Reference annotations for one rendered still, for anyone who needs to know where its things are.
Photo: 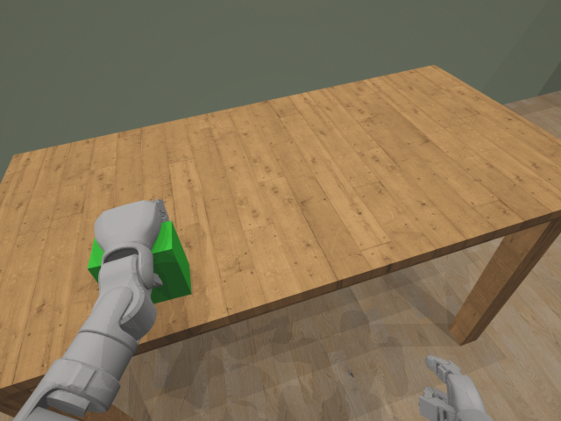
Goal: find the sponge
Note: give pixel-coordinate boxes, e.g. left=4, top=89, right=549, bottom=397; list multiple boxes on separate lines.
left=88, top=221, right=192, bottom=303

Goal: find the right robot hand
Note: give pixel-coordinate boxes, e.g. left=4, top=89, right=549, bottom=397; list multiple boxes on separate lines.
left=419, top=355, right=486, bottom=421

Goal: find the robot left forearm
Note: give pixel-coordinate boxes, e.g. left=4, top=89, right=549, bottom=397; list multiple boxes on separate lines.
left=12, top=242, right=157, bottom=421

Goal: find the left robot hand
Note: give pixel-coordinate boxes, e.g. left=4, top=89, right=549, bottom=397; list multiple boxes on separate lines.
left=95, top=199, right=169, bottom=289

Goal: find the table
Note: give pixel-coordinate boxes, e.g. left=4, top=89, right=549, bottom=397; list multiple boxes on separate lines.
left=0, top=65, right=561, bottom=421

